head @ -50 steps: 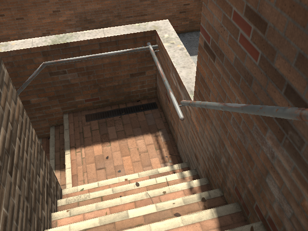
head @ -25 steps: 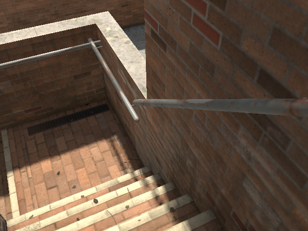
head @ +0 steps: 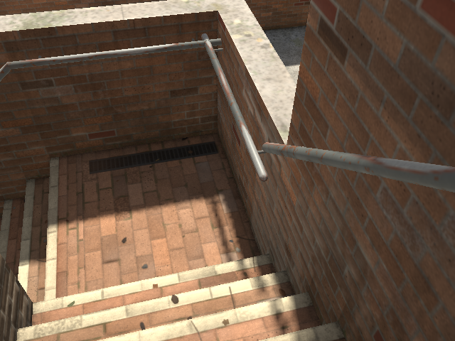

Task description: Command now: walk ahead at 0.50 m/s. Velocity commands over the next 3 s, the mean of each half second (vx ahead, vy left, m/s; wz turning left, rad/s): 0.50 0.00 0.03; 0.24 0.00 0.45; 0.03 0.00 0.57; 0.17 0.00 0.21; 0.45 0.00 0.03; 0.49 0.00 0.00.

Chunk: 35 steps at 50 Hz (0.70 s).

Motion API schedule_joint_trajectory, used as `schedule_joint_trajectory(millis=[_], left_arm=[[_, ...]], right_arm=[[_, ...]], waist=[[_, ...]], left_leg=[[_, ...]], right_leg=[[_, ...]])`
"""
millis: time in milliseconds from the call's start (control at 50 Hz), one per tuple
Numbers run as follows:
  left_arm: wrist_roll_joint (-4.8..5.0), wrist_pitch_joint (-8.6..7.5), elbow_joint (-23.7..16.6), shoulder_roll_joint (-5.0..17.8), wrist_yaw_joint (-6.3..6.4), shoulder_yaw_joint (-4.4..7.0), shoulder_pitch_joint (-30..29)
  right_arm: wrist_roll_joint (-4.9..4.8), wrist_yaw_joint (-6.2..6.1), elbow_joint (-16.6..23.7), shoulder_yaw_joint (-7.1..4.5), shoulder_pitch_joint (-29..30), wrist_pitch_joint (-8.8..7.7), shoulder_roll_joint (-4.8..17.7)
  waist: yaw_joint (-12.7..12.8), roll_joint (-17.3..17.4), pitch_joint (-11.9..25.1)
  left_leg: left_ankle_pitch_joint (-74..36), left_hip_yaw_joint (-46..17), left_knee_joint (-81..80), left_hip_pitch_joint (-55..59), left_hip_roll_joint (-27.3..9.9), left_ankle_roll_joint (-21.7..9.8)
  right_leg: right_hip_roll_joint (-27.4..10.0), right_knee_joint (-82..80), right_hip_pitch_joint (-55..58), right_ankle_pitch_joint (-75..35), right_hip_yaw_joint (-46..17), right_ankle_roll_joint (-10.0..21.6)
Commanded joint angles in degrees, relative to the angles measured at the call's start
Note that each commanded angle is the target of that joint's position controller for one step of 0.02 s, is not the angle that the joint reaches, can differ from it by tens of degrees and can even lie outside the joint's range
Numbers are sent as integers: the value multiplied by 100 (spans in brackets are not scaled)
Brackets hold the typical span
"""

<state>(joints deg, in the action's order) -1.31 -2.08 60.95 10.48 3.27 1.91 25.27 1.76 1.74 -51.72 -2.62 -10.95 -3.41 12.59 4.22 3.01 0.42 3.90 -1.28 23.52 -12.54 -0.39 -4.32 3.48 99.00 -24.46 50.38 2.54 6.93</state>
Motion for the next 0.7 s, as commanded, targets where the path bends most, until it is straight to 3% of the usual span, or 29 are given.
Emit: schedule_joint_trajectory(millis=[20, 40, 60, 80, 100, 120, 140, 160, 180, 200, 220, 240, 300, 320, 400, 440, 460, 480, 500, 520, 540, 560, 580, 600, 620, 640, 660, 680, 700], left_arm=[[238, -79, -295, 714, 37, 149, 658], [100, -94, -345, 638, 56, 147, 110], [52, -8, -429, 603, 33, 123, -102], [-53, 164, -335, 740, -7, 171, -413], [-114, 255, -360, 453, -4, 126, -604], [-75, 301, -248, 412, -14, 148, -416], [-89, 335, -391, 350, -58, 110, -796], [-120, 322, -589, 228, -113, 33, -1024], [-284, 324, -484, 48, -193, -18, -915], [-240, 336, -71, 137, -237, 67, -315], [-192, 354, -156, 317, -257, 101, -571], [-79, 314, -319, 616, -297, 205, -1079], [16, 124, -713, 501, -272, 152, -2405], [31, 90, -804, 509, -304, 153, -2645], [202, 31, -1103, 331, -435, 38, -3189], [205, -65, -1258, 448, -417, 36, -2996], [82, -95, -974, 544, -427, 90, -2243], [128, -66, -677, 683, -328, 125, -1187], [164, 42, -264, 1019, -307, 234, -54], [29, 113, -65, 1248, -351, 383, 666], [-98, 123, 47, 1587, -444, 478, 937], [-207, -2, -86, 1428, -517, 368, 1006], [-123, -78, -208, 1102, -558, 322, 1037], [-67, -154, -247, 967, -467, 301, 1050], [76, -354, -510, 934, -302, 234, 513], [174, -494, -322, 707, -245, 120, 561], [241, -525, -365, 998, -132, 164, 447], [288, -525, -404, 629, -44, 5, -32], [276, -477, -585, 623, 61, -85, -377]], right_arm=[[-106, 103, -736, -302, -2989, 150, 1222], [-63, 49, -712, -279, -2927, 140, 1212], [58, -80, -636, -290, -2516, 93, 1317], [45, -117, -586, -102, -2139, 89, 848], [102, -106, -713, 20, -2133, -41, 695], [119, -58, -725, 130, -1899, -146, 468], [-26, -94, -606, 207, -1573, -225, 427], [-61, -125, -543, 250, -1108, -285, 464], [-109, -140, -550, 244, -1041, -314, 542], [-87, -137, -563, 145, -1095, -290, 871], [-164, -185, -723, 119, -1333, -320, 937], [-209, -192, -738, 138, -1462, -318, 795], [-170, -304, -867, 211, -1807, -354, 506], [-39, -325, -848, 177, -1794, -346, 610], [119, -293, -917, 179, -2176, -229, 461], [84, -295, -951, 140, -2405, -160, 488], [129, -303, -961, 108, -2137, -149, 612], [200, -275, -792, 74, -1729, -158, 791], [184, -189, -837, 65, -1708, -139, 698], [98, -104, -897, 2, -1756, -129, 669], [-119, -161, -932, -7, -2180, -105, 290], [-284, -280, -797, 54, -2568, -43, 252], [-207, -358, -804, 133, -2333, 31, 268], [-76, -370, -681, 91, -1781, 122, 225], [142, -292, -55, -10, -990, 176, 498], [443, -313, -11, -74, -580, 252, 513], [369, -281, 271, 20, -481, 436, 137], [345, -278, 356, 41, -316, 545, 108], [270, -292, 296, 49, -462, 663, -8]], waist=[[-800, 1155, 901], [-884, 700, 507], [-757, 619, 309], [-503, -49, -302], [-439, 102, -763], [-118, -216, -922], [8, -383, -1014], [208, -390, -1092], [180, -7, -725], [241, 241, -121], [135, 637, -294], [-37, 449, -626], [-629, 310, -896], [-729, 127, -1040], [-1429, 207, -1220], [-1604, -19, -1168], [-1221, 114, -936], [-666, 510, -451], [-156, 210, -49], [167, -213, 85], [107, -1421, 262], [-207, -1425, 692], [-9, -1398, 942], [131, -1433, 696], [-64, -1297, 470], [-160, -929, -183], [-336, -1422, -282], [-600, -1028, -645], [-819, -1055, -565]], left_leg=[[-5487, -1362, 1865, 4141, -1963, -800], [-3980, -1649, 1382, 3428, -2078, -1164], [-1000, -2513, 551, 2186, -2420, -1541], [-186, -2442, 149, 1149, -2181, -1449], [-883, -2515, 454, 312, -2189, -1390], [-1337, -1880, 914, -239, -1614, -952], [-1036, -1712, 774, -1002, -1482, -683], [-913, -1302, 491, -1999, -1168, -479], [-1078, -1220, 388, -2230, -1034, -417], [-997, -1229, 550, -2111, -1006, -389], [-527, -1463, 832, -1321, -1025, -393], [0, -1265, 974, -899, -757, -413], [1900, -1666, 1451, -247, -779, -750], [2396, -1637, 1553, -613, -740, -826], [1485, -1608, 1975, -299, -415, -922], [518, -1704, 2491, -104, -401, -869], [155, -1698, 3207, -356, -480, -860], [-203, -1914, 3867, -437, -475, -988], [-791, -1488, 4966, -519, -194, -846], [-210, -1104, 6472, -1351, 296, -686], [4464, -289, 8742, -2817, 1177, -375], [5048, -332, 9111, -4472, 771, -219], [4843, -358, 9023, -4864, 460, -140], [4411, -468, 9325, -4953, 420, -171], [2648, -432, 7848, -4562, 138, -10], [1964, -677, 7674, -4690, 163, 42], [1434, -625, 6873, -4330, 129, 281], [559, -533, 5632, -3426, 70, 546], [184, -243, 4871, -2387, 227, 710]], right_leg=[[174, 3374, -4589, 35, -246, 345], [188, 3304, -5018, -590, -603, 377], [-136, 2249, -4672, -1443, -903, 201], [-161, 2060, -4498, -1952, -778, -1], [-130, 1679, -4411, -2345, -1141, -137], [-98, 602, -4207, -3103, -1206, -263], [-82, -550, -3773, -3768, -1189, -514], [-138, -2093, -2794, -4848, -640, -713], [-283, -2777, -1723, -5828, -276, -704], [-273, -2561, -877, -6751, -216, -594], [-349, -2772, -1610, -6860, -522, -529], [-437, -3865, -2139, -7286, -603, -457], [-534, -5436, -2443, -8216, -604, -627], [-500, -5678, -2114, -8393, -491, -636], [-581, -7378, -1280, -7599, -442, -645], [-722, -8240, -642, -7727, -438, -557], [-874, -7852, 125, -8253, -665, -445], [-1102, -7863, 897, -7768, -876, -301], [-1055, -8192, 2030, -7824, -441, -395], [-1013, -8249, 3242, -7679, -293, -471], [-1650, -7480, 4325, -9576, -515, -269], [-2574, -5953, 5468, -11207, -1138, -56], [-2781, -5950, 5385, -10403, -1250, 193], [-2811, -6121, 4529, -9756, -1279, 294], [-2861, -6716, 3088, -7737, -1290, 505], [-2767, -6387, 2212, -8478, -1187, 410], [-3112, -6639, 1266, -7851, -1472, 703], [-2603, -6804, -159, -7699, -868, 519], [-2463, -6918, -979, -7939, -547, 419]])
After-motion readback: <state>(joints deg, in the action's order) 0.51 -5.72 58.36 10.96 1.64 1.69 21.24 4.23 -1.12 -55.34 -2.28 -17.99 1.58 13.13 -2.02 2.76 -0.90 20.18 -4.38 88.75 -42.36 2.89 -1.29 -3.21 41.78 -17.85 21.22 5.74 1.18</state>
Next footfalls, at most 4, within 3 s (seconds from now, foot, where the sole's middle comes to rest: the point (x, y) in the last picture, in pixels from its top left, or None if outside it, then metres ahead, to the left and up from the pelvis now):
0.52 right None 0.37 -0.14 -1.00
1.02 left None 0.55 0.13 -1.20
1.82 right None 0.61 -0.14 -1.20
2.32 left None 0.56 0.17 -1.20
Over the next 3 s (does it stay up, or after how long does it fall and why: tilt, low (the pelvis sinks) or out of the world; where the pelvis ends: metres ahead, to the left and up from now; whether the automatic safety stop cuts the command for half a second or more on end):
stays up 0.85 0.27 -0.71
